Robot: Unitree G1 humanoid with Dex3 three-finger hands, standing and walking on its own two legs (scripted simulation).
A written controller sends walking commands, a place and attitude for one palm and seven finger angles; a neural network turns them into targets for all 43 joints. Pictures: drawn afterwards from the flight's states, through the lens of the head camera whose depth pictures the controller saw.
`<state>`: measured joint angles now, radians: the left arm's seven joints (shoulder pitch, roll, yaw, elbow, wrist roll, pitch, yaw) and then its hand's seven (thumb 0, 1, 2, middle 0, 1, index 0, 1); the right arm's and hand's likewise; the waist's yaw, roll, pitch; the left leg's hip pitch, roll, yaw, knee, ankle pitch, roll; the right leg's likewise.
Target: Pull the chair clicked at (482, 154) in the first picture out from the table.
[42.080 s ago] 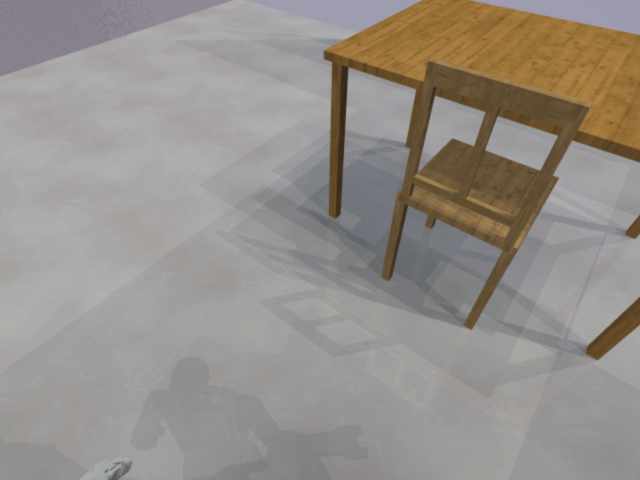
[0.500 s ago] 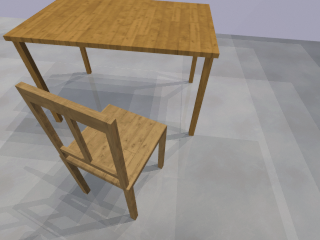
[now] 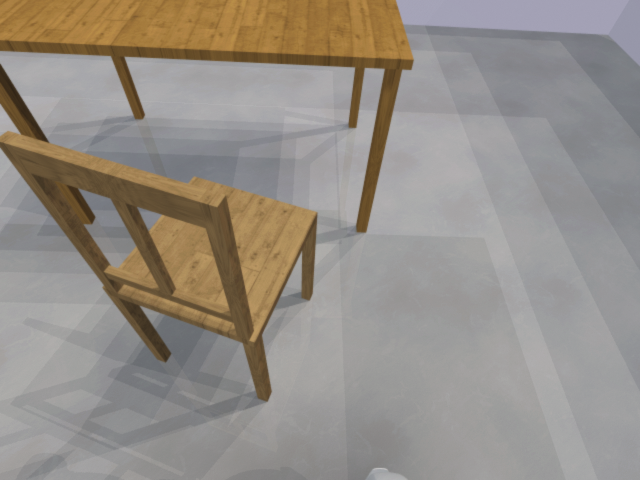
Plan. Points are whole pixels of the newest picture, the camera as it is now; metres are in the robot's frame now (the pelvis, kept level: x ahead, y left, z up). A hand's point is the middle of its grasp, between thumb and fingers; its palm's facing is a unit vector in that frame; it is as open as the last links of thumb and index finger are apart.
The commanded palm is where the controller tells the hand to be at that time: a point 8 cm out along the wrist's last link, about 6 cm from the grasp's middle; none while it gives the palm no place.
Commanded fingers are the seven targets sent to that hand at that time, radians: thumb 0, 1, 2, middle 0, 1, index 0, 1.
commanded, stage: shuffle to correct the standing spot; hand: left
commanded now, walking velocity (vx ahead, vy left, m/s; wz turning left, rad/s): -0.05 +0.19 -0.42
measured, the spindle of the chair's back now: (148, 249) +0.47 +0.35 -0.10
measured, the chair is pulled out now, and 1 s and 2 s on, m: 0.47 0.47 0.47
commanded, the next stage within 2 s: come to a stop and stand still in 0.50 s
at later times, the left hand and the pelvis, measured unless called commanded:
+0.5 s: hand out of the picture +0.00 +0.23 -0.15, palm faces -0.13 -0.96 -0.25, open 7.3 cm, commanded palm none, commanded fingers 0.00 0.90 0.90 -0.20 -0.30 -0.20 -0.30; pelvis -0.05 +0.05 +0.01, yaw -12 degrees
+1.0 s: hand out of the picture +0.05 +0.28 -0.16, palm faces -0.25 -0.95 -0.21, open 7.3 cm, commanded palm none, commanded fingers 0.00 0.90 0.90 -0.20 -0.30 -0.20 -0.30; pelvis -0.05 +0.12 +0.00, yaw -16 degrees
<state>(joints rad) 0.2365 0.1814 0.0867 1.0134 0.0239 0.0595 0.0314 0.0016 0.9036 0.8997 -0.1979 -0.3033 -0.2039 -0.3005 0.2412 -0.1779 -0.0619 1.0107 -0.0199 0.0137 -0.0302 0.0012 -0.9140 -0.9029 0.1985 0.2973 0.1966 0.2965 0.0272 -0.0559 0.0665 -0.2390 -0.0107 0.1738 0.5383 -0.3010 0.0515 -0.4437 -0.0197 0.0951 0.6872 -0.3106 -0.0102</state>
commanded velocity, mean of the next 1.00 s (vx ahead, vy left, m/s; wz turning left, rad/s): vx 0.01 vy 0.04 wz -0.14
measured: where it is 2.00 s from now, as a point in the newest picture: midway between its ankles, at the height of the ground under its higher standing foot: outside the picture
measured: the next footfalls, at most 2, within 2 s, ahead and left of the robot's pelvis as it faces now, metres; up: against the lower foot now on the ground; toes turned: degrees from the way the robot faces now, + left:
right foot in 0.28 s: -0.05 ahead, -0.09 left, +0.00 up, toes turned -13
left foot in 0.66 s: +0.00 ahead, +0.22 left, +0.00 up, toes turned -10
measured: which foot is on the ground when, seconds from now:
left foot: down 0.00-0.30, up 0.32-0.64, down 0.66-1.00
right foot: up 0.00-0.26, down 0.28-0.66, up 0.68-0.98, down 1.00-1.00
